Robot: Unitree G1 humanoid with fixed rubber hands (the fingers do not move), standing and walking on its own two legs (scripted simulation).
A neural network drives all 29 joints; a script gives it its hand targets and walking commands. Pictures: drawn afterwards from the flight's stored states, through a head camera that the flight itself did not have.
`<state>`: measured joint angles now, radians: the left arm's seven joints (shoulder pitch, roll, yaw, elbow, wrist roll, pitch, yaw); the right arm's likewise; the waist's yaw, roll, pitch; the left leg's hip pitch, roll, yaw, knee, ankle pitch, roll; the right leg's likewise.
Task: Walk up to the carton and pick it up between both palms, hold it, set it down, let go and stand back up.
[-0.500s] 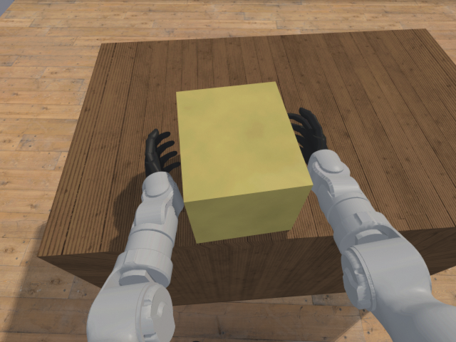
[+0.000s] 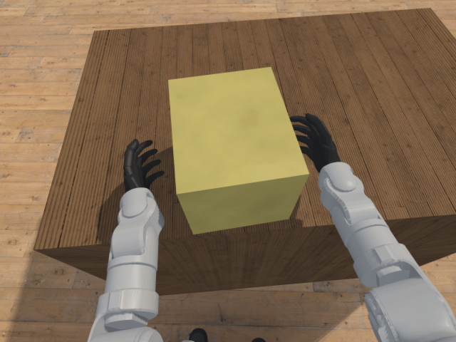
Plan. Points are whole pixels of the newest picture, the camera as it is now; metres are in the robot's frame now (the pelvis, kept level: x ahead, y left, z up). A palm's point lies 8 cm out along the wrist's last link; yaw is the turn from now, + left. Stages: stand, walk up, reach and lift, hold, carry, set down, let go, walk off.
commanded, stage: set down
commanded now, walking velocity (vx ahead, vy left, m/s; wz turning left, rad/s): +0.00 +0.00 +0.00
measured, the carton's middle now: (231, 152) +0.44 +0.02 +0.04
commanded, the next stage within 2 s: none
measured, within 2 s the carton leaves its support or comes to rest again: neither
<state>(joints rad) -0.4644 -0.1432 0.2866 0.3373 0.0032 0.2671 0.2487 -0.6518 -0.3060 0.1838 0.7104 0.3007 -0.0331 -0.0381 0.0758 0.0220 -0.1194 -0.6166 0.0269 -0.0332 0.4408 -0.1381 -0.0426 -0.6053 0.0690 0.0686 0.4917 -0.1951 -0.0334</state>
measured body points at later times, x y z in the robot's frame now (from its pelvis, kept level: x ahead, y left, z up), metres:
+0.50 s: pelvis -0.05 +0.00 +0.00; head -0.01 -0.01 +0.45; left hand +0.30 +0.18 +0.06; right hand +0.36 -0.16 +0.06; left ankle +0.03 +0.15 -0.73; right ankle +0.00 -0.09 -0.73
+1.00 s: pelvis -0.05 +0.00 +0.00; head -0.01 -0.01 +0.45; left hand +0.25 +0.18 +0.07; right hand +0.29 -0.20 +0.02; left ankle +0.03 +0.15 -0.73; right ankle +0.01 -0.09 -0.73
